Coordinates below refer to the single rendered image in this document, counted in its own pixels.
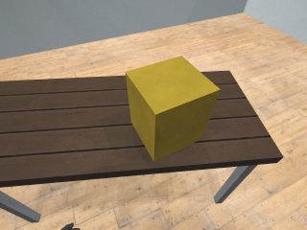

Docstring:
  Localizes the table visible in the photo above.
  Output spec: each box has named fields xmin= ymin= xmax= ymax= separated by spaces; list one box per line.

xmin=0 ymin=70 xmax=284 ymax=223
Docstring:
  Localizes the carton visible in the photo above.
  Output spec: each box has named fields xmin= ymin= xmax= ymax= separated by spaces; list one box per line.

xmin=125 ymin=56 xmax=221 ymax=162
